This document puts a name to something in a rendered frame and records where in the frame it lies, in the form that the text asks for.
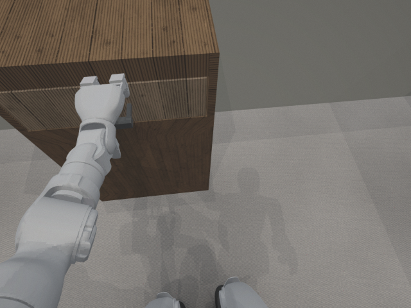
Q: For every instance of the right robot thigh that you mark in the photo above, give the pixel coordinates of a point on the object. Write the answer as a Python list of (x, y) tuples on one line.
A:
[(240, 295)]

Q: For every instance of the robot left shin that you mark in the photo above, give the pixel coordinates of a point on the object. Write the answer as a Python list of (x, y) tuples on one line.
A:
[(163, 294)]

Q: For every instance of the cabinet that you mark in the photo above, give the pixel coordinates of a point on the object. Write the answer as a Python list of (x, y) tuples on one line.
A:
[(55, 43)]

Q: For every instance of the robot left forearm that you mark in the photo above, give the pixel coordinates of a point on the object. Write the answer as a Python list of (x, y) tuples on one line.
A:
[(84, 170)]

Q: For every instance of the robot left upper arm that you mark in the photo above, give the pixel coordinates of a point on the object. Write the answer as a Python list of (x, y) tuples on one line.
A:
[(57, 234)]

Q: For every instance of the drawer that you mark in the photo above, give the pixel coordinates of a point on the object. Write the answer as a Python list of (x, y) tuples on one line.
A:
[(38, 109)]

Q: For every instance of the robot left hand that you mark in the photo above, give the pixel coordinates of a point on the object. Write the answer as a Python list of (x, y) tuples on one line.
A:
[(95, 101)]

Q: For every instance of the handle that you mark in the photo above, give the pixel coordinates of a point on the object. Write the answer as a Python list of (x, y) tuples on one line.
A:
[(125, 122)]

